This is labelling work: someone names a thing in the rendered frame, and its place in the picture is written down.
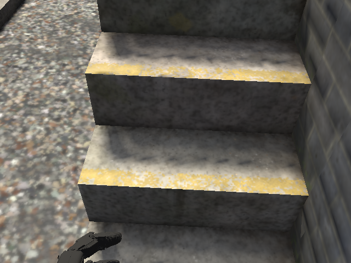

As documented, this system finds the left robot hand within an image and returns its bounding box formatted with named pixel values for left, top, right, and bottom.
left=57, top=232, right=122, bottom=263

